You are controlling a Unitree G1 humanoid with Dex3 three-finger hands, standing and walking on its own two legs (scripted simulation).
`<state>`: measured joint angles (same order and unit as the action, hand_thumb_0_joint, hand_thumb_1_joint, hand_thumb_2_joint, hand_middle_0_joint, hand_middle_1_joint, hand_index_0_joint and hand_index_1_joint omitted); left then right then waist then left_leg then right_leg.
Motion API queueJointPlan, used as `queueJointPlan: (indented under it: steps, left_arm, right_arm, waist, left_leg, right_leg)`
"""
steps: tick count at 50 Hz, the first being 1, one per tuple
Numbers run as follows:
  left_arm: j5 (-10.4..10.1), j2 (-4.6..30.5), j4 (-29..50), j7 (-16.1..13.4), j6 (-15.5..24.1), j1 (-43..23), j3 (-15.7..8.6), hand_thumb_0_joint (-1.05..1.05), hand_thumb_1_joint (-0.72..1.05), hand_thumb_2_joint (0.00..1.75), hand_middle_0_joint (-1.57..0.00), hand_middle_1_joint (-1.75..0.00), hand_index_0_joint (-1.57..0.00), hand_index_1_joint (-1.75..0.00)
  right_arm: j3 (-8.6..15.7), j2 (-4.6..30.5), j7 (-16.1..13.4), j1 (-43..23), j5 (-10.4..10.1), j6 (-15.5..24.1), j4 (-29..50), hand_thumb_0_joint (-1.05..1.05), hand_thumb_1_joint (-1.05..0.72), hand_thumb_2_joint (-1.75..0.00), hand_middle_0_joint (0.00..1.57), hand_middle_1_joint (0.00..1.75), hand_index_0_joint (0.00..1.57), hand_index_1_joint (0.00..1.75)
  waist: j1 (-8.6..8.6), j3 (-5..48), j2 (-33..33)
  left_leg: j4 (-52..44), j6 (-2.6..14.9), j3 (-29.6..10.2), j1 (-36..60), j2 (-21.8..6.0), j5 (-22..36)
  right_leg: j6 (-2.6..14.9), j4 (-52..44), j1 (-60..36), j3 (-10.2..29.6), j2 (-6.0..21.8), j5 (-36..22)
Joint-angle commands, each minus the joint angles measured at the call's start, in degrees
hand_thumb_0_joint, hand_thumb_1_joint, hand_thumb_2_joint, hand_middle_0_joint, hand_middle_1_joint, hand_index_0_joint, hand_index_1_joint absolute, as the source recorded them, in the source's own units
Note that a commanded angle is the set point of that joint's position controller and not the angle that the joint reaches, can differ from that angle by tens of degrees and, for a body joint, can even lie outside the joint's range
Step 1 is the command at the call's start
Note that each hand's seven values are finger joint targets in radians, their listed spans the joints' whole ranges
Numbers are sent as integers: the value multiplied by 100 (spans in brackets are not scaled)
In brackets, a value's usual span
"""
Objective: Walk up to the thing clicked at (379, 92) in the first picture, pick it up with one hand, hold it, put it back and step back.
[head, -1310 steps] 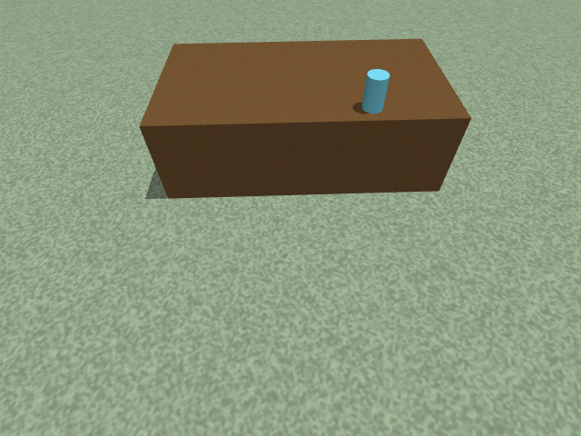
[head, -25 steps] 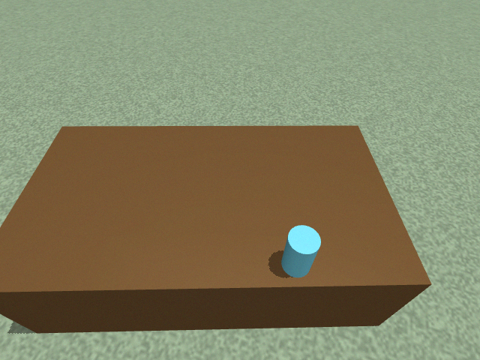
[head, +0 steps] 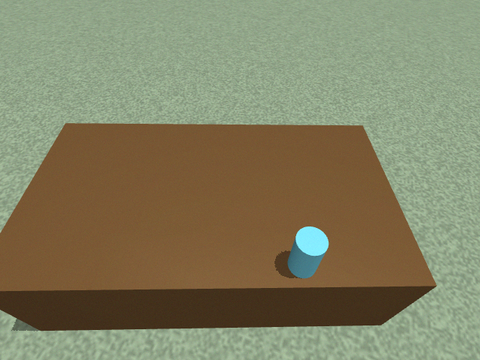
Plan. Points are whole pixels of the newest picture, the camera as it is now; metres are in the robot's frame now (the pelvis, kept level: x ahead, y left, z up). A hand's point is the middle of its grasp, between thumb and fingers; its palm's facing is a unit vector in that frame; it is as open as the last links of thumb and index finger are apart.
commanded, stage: stand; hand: right
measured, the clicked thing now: (306, 253) +0.43 -0.18 -0.29
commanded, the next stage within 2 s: step back in 1.30 s
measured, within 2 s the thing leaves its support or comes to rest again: neither
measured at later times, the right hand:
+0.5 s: hand out of the picture +0.08 -0.24 -0.15, palm faces -0.01 +0.94 -0.35, open 7.4 cm
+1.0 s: hand out of the picture +0.10 -0.25 -0.15, palm faces -0.02 +0.94 -0.35, open 7.4 cm
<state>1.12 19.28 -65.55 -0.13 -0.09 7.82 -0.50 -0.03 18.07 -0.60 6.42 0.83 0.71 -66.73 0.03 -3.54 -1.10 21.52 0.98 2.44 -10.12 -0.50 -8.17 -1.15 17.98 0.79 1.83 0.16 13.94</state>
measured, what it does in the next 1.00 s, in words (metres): stands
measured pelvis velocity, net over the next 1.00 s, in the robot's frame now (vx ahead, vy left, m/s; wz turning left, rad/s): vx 0.02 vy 0.00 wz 0.02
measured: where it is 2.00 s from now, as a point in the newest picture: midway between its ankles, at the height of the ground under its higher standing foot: outside the picture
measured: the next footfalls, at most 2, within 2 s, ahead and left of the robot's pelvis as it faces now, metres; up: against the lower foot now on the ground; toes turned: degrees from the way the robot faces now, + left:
none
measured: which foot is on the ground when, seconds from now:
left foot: down 0.00-1.00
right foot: down 0.00-1.00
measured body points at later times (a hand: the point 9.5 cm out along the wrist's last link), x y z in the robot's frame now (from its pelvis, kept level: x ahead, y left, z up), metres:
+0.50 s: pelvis +0.01 +0.01 +0.00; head +0.02 +0.02 +0.45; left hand +0.06 +0.31 -0.14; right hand +0.08 -0.29 -0.13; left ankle +0.04 +0.11 -0.75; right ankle -0.04 -0.14 -0.75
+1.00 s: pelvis +0.02 +0.00 +0.00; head +0.02 +0.01 +0.45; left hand +0.08 +0.30 -0.14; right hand +0.10 -0.30 -0.13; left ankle +0.04 +0.11 -0.75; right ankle -0.04 -0.14 -0.75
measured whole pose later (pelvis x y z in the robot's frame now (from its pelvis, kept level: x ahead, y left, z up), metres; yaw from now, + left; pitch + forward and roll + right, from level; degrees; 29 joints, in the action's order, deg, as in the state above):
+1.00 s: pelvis +0.02 +0.00 +0.00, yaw +1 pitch -3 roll +0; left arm 0.9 19.3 -63.7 -0.3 0.3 8.2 -0.2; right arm 0.4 19.1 -0.2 5.2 0.5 0.7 -66.5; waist 0.3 -2.8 -0.6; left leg 20.8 1.1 1.6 -9.4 0.3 -9.0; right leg -1.3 16.0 -1.0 0.9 0.8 14.5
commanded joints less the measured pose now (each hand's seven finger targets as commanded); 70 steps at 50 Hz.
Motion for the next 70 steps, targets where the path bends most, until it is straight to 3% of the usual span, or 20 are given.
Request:
queueJointPlan:
  steps: [1, 8, 13, 17, 20, 23, 26, 30, 43, 48, 54, 59, 62, 64, 65, 66, 67, 68, 69, 70]
  left_arm:
    - [1, 1074, 241, -96, 109, -95, -198, 0, 90, 90, -20, -30, -20, -30]
    - [-5, 1108, 263, -118, 127, -84, -204, 0, 90, 90, -20, -30, -20, -30]
    - [-16, 1102, 266, -117, 122, -37, -191, 0, 90, 90, -20, -30, -20, -30]
    - [7, 1130, 246, -116, 105, -2, -190, 0, 90, 90, -20, -30, -20, -30]
    - [2, 1108, 244, -101, 105, 59, -186, 0, 90, 90, -20, -30, -20, -30]
    - [12, 1148, 275, -113, 124, 49, -206, 0, 90, 90, -20, -30, -20, -30]
    - [-13, 1132, 307, -118, 149, 51, -207, 0, 90, 90, -20, -30, -20, -30]
    - [-23, 1129, 346, -128, 157, 42, -199, 0, 90, 90, -20, -30, -20, -30]
    - [-27, 1161, 429, -125, 143, -10, -216, 0, 90, 90, -20, -30, -20, -30]
    - [-31, 1187, 456, -128, 171, 17, -214, 0, 90, 90, -20, -30, -20, -30]
    - [-23, 1172, 488, -116, 161, -42, -217, 0, 90, 90, -20, -30, -20, -30]
    - [-5, 1181, 474, -89, 125, -40, -235, 0, 90, 90, -20, -30, -20, -30]
    - [6, 1177, 492, -93, 142, 1, -228, 0, 90, 90, -20, -30, -20, -30]
    - [-1, 1196, 474, -83, 144, -23, -234, 0, 90, 90, -20, -30, -20, -30]
    - [-95, 1527, 596, -87, 78, -121, -455, 0, 90, 90, -20, -30, -20, -30]
    - [-122, 1378, 671, -115, 47, 4, -450, 0, 90, 90, -20, -30, -20, -30]
    - [-127, 1283, 738, -117, 23, 44, -431, 0, 90, 90, -20, -30, -20, -30]
    - [-138, 1193, 805, -122, 4, 147, -426, 0, 90, 90, -20, -30, -20, -30]
    - [-139, 1126, 840, -118, -45, 271, -439, 0, 90, 90, -20, -30, -20, -30]
    - [-121, 1106, 934, -98, -100, 324, -471, 0, 90, 90, -20, -30, -20, -30]
  right_arm:
    - [235, 1283, -89, -231, 6, 102, 298, 0, -90, -90, 20, 30, 20, 30]
    - [265, 1275, -86, -246, -7, 110, 292, 0, -90, -90, 20, 30, 20, 30]
    - [275, 1290, -81, -293, 0, 116, 274, 0, -90, -90, 20, 30, 20, 30]
    - [298, 1331, -74, -337, -7, 81, 270, 0, -90, -90, 20, 30, 20, 30]
    - [304, 1348, -62, -339, -16, 83, 263, 0, -90, -90, 20, 30, 20, 30]
    - [306, 1317, -57, -325, -15, 86, 280, 0, -90, -90, 20, 30, 20, 30]
    - [300, 1319, -55, -319, -16, 112, 287, 0, -90, -90, 20, 30, 20, 30]
    - [286, 1317, -59, -317, -19, 120, 296, 0, -90, -90, 20, 30, 20, 30]
    - [266, 1309, -58, -307, -19, 96, 325, 0, -90, -90, 20, 30, 20, 30]
    - [249, 1295, -41, -250, -40, 100, 340, 0, -90, -90, 20, 30, 20, 30]
    - [251, 1318, -33, -287, -33, 96, 352, 0, -90, -90, 20, 30, 20, 30]
    - [268, 1362, -34, -287, -29, 90, 349, 0, -90, -90, 20, 30, 20, 30]
    - [295, 1362, -32, -363, -25, 100, 387, 0, -90, -90, 20, 30, 20, 30]
    - [281, 1332, -28, -271, -35, 98, 365, 0, -90, -90, 20, 30, 20, 30]
    - [400, 1661, 11, -477, -22, 3, 562, 0, -90, -90, 20, 30, 20, 30]
    - [422, 1611, 11, -375, -64, -29, 650, 0, -90, -90, 20, 30, 20, 30]
    - [463, 1655, 15, -285, -91, -45, 695, 0, -90, -90, 20, 30, 20, 30]
    - [498, 1736, 12, -202, -102, -58, 763, 0, -90, -90, 20, 30, 20, 30]
    - [553, 1810, 6, -209, -93, -78, 873, 0, -90, -90, 20, 30, 20, 30]
    - [587, 1834, -3, -192, -76, -91, 1000, 0, -90, -90, 20, 30, 20, 30]
  waist:
    - [12, 194, 156]
    - [23, 485, 103]
    - [13, 407, 159]
    - [36, 217, 133]
    - [33, 179, 201]
    - [33, 309, 116]
    - [30, 473, 115]
    - [30, 556, 100]
    - [46, 406, 4]
    - [59, 551, 8]
    - [60, 404, 86]
    - [66, 184, 173]
    - [36, 280, 94]
    - [76, 227, 74]
    - [57, -378, 206]
    - [71, -154, 333]
    - [92, 24, 457]
    - [105, 366, 667]
    - [83, 633, 850]
    - [102, 823, 1085]
  left_leg:
    - [-542, 44, -828, 434, -693, 95]
    - [-449, 78, -804, 732, -726, 704]
    - [-462, 63, -776, 738, -709, 810]
    - [-614, 44, -844, 540, -657, 14]
    - [-687, 43, -891, 513, -663, -171]
    - [-645, 53, -885, 602, -661, 46]
    - [-466, 71, -809, 767, -674, 764]
    - [-276, 104, -757, 839, -689, 1314]
    - [-231, 79, -740, 723, -661, 1302]
    - [-148, 116, -726, 750, -680, 1587]
    - [-280, 75, -772, 619, -668, 1148]
    - [-531, 53, -873, 471, -646, 294]
    - [-435, 89, -879, 553, -666, 596]
    - [-483, 57, -869, 511, -624, 388]
    - [49, 295, -954, 93, -668, 1845]
    - [134, 465, -1001, 118, -794, 2335]
    - [46, 654, -1099, 133, -938, 2429]
    - [-64, 874, -1298, 252, -1181, 2720]
    - [-124, 1111, -1515, 401, -1436, 2882]
    - [-161, 1339, -1758, 493, -1662, 2828]
  right_leg:
    - [167, -360, 646, 387, 576, -426]
    - [153, -331, 575, 346, 615, -711]
    - [141, -328, 647, 317, 621, -694]
    - [160, -405, 756, 314, 624, -350]
    - [174, -389, 787, 300, 610, -306]
    - [173, -377, 715, 289, 628, -420]
    - [162, -380, 614, 314, 677, -718]
    - [135, -360, 519, 294, 714, -1130]
    - [148, -414, 479, 256, 740, -1196]
    - [123, -405, 281, 257, 772, -1574]
    - [161, -476, 364, 252, 743, -1087]
    - [216, -504, 528, 236, 683, -426]
    - [210, -529, 555, 236, 709, -541]
    - [217, -548, 546, 263, 709, -432]
    - [218, 162, 1037, 177, 530, -1239]
    - [221, 475, 1006, 11, 398, -1215]
    - [222, 878, 929, -99, 229, -944]
    - [231, 1374, 862, -222, 53, -649]
    - [246, 1836, 968, -278, -101, -6]
    - [253, 2407, 1144, -195, -210, 1274]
